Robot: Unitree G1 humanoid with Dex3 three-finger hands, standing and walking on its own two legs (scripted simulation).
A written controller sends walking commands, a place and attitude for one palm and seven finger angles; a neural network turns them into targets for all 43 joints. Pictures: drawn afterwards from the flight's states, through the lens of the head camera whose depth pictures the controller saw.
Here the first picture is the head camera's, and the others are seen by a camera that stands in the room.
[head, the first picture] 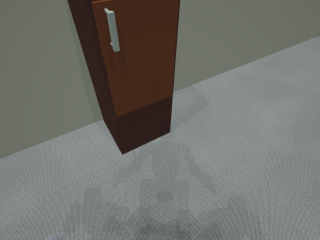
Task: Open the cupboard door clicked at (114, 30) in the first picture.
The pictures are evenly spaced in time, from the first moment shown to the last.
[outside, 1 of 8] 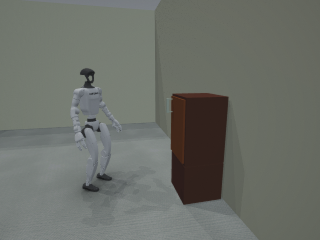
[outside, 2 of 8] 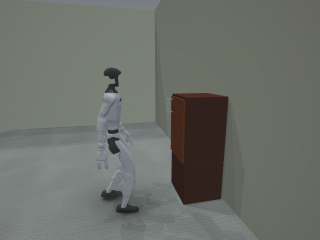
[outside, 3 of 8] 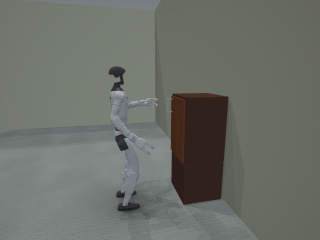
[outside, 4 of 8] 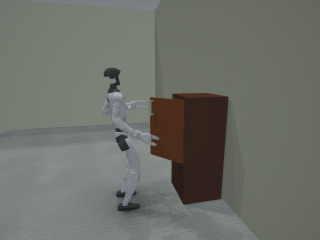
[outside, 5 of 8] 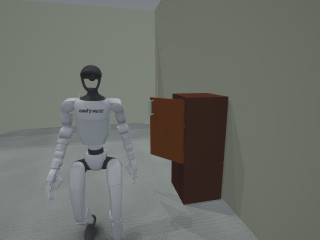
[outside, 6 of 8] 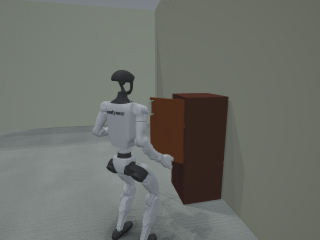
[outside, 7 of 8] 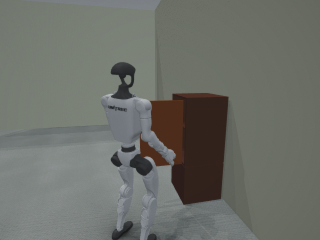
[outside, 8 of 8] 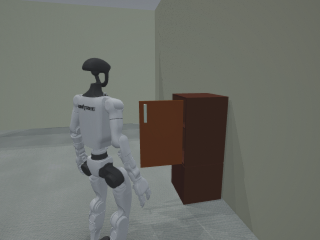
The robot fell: no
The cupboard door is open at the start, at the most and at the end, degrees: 0 90 89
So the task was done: yes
